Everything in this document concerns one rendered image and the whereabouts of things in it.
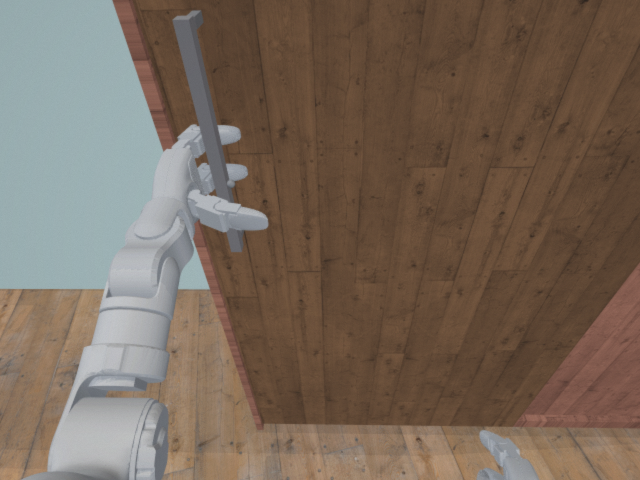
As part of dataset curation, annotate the wardrobe door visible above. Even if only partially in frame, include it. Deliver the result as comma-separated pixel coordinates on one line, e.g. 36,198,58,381
522,263,640,416
132,0,640,427

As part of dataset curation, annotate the left robot forearm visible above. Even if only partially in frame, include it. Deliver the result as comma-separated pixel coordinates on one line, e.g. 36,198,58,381
47,197,195,472

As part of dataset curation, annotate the robot left upper arm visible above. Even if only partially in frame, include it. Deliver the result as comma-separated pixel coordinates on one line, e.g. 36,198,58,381
21,397,169,480

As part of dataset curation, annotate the right robot hand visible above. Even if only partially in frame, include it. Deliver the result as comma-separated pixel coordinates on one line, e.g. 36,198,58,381
476,430,539,480

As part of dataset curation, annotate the left robot hand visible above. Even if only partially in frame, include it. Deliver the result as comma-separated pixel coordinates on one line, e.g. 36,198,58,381
152,124,268,232

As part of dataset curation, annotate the handle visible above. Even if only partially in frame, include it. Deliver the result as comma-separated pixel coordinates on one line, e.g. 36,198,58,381
172,10,244,252

